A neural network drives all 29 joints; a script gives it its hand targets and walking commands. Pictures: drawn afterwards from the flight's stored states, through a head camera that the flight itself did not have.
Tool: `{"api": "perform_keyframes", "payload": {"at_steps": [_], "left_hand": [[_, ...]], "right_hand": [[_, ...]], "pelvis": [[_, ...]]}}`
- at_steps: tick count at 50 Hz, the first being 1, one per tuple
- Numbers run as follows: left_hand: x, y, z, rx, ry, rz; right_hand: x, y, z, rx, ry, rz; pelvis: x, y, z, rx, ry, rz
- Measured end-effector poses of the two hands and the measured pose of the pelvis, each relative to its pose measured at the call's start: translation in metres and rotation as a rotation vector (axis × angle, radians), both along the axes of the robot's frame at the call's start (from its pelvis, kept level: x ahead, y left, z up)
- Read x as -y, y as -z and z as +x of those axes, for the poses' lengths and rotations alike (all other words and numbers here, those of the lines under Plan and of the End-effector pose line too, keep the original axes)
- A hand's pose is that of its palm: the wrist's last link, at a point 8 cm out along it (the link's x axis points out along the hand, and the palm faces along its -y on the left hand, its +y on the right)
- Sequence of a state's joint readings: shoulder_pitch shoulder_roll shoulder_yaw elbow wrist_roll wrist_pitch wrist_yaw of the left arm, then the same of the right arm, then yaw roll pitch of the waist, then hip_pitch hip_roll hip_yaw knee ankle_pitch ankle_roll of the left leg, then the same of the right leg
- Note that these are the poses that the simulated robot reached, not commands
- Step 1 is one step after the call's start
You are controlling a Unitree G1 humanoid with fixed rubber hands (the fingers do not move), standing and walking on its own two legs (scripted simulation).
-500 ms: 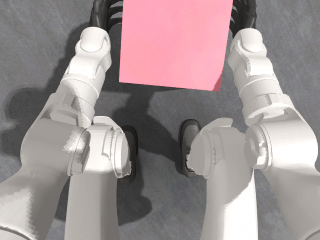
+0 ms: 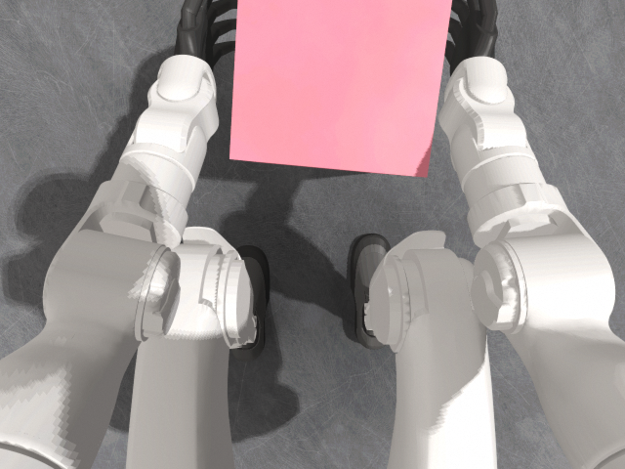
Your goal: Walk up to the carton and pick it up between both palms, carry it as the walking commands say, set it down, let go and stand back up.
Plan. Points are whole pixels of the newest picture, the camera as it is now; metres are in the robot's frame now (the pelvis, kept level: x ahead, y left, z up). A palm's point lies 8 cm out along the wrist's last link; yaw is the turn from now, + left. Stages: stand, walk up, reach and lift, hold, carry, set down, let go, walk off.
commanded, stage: reach and lift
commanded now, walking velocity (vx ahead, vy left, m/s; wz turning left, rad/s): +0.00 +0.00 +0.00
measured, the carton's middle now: (328, 93) +0.49 -0.03 -0.24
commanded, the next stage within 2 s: none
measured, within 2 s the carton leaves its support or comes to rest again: leaves its support in 0.46 s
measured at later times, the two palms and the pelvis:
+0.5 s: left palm (193, 56) +0.50 +0.12 -0.15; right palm (466, 58) +0.50 -0.16 -0.15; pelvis -0.01 +0.00 +0.00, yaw +0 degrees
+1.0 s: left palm (165, 57) +0.49 +0.12 -0.09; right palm (484, 55) +0.49 -0.15 -0.09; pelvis -0.04 +0.00 +0.01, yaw +0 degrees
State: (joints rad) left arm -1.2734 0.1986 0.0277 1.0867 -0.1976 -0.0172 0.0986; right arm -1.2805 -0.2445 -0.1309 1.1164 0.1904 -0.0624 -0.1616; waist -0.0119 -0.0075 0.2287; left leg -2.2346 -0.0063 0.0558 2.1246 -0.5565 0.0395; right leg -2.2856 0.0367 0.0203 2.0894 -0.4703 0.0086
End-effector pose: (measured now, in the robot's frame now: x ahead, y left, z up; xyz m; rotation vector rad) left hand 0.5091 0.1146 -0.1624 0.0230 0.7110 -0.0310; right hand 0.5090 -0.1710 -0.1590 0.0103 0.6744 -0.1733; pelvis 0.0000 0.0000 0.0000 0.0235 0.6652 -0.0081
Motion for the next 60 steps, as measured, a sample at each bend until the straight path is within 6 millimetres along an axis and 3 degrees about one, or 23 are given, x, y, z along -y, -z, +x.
{"api": "perform_keyframes", "payload": {"at_steps": [23,31,39,49,60], "left_hand": [[0.0,-0.01,-0.004,-0.038,-0.037,0.064],[-0.003,-0.031,-0.012,-0.003,-0.036,0.062],[-0.008,-0.036,-0.027,-0.049,-0.046,0.055],[-0.01,-0.069,-0.021,0.0,-0.056,0.048],[-0.009,-0.09,-0.022,-0.017,-0.053,0.046]], "right_hand": [[-0.008,-0.006,-0.005,-0.035,0.034,-0.015],[-0.01,-0.029,-0.013,0.0,0.036,-0.015],[-0.015,-0.035,-0.026,-0.047,0.026,-0.023],[-0.017,-0.069,-0.019,0.001,0.015,-0.037],[-0.017,-0.092,-0.019,-0.016,0.007,-0.05]], "pelvis": [[0.001,0.001,-0.006,0.061,-0.004,0.006],[-0.003,-0.006,-0.02,0.214,0.001,0.004],[-0.005,-0.008,-0.03,0.305,-0.004,-0.002],[-0.005,-0.011,-0.035,0.347,-0.005,-0.002],[-0.004,-0.024,-0.036,0.36,-0.003,0.0]]}}
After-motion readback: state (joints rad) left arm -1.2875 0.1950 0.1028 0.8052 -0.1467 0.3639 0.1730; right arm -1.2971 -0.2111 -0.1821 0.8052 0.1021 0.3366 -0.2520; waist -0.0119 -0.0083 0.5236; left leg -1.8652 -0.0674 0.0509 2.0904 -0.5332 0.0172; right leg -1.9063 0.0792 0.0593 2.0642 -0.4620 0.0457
